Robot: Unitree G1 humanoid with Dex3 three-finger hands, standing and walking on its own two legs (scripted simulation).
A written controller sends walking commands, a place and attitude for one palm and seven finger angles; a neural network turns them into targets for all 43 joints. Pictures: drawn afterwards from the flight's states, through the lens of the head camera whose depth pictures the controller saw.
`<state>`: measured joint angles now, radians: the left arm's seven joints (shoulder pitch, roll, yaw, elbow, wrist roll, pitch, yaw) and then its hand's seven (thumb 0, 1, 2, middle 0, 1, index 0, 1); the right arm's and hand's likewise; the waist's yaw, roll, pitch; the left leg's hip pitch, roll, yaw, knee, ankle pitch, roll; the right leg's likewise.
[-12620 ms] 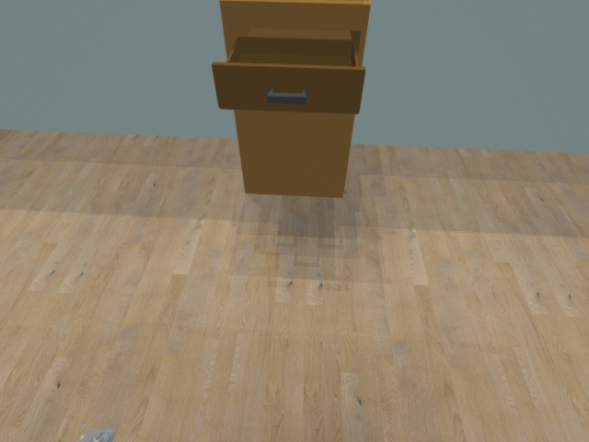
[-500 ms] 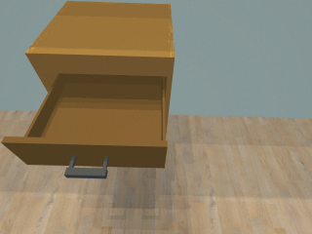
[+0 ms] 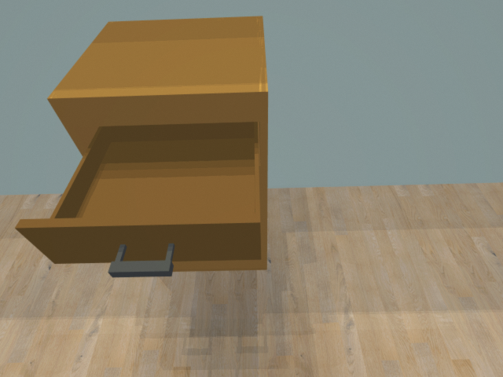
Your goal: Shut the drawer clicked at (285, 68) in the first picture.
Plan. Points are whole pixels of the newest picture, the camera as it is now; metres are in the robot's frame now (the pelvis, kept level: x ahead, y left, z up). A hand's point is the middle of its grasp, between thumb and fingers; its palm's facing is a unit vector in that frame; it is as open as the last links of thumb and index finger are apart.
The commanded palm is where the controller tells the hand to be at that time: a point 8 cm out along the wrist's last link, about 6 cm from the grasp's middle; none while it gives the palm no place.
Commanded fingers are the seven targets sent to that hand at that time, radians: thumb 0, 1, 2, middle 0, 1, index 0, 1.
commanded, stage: come to a stop and stand still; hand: left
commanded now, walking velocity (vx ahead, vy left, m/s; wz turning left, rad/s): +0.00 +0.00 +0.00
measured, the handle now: (144, 258) +0.33 +0.23 -0.05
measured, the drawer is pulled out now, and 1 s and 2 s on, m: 0.29 0.29 0.29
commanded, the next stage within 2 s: look again from close up in 0.04 s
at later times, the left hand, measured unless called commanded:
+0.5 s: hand out of the picture +0.01 +0.16 -0.17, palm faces +0.03 -0.98 -0.22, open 7.3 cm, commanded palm none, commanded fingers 0.00 0.90 0.90 -0.20 -0.30 -0.20 -0.30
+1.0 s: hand (154, 332) +0.19 +0.16 +0.00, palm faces +0.09 -1.00 +0.01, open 6.6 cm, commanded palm +0.11 +0.22 -0.05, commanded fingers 0.00 0.90 0.90 -0.50 -0.62 -0.50 -0.62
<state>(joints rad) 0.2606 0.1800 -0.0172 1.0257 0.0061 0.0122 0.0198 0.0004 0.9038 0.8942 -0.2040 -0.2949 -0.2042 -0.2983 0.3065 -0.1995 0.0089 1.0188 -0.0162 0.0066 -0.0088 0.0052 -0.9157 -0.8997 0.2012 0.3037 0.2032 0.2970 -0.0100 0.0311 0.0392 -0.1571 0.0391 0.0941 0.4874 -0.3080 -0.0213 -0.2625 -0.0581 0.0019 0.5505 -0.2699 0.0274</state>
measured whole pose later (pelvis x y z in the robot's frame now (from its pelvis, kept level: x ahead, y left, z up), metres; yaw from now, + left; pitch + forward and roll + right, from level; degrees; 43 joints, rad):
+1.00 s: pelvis -0.02 -0.01 -0.04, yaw +3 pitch +7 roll +1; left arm 0.35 0.13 0.08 0.16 -0.20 -0.49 -0.16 0.01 0.93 0.89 -0.32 -0.43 -0.32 -0.43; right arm 0.22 -0.27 -0.07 0.66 0.01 -0.33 -0.02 0.02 -0.91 -0.90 0.20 0.30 0.20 0.30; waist -0.02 -0.02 -0.11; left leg -0.54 0.04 0.04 0.84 -0.42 -0.03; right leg -0.61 -0.08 -0.03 0.86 -0.37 0.01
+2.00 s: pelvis -0.01 +0.00 -0.06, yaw +5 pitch +9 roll -2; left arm 0.60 0.20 0.08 -0.31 -0.19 -0.29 -0.16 0.01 0.90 0.90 -1.31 -1.49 -1.31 -1.49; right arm 0.23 -0.21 0.01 0.47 0.03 -0.21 -0.04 0.01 -0.91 -0.90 0.20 0.30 0.20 0.30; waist 0.02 0.03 -0.12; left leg -0.64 0.06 -0.02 1.01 -0.53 -0.03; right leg -0.65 -0.07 -0.09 0.97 -0.46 0.02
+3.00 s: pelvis -0.01 +0.00 -0.05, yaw +5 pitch +8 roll -1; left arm 0.47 0.20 0.11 -0.16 -0.21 -0.29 -0.21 0.01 0.90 0.90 -1.40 -1.60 -1.40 -1.60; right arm 0.25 -0.23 0.02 0.54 0.02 -0.27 -0.05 0.01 -0.90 -0.90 0.20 0.30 0.21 0.30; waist 0.00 0.03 -0.09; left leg -0.61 0.05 -0.02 0.96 -0.49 -0.03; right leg -0.62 -0.07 -0.08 0.92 -0.43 0.02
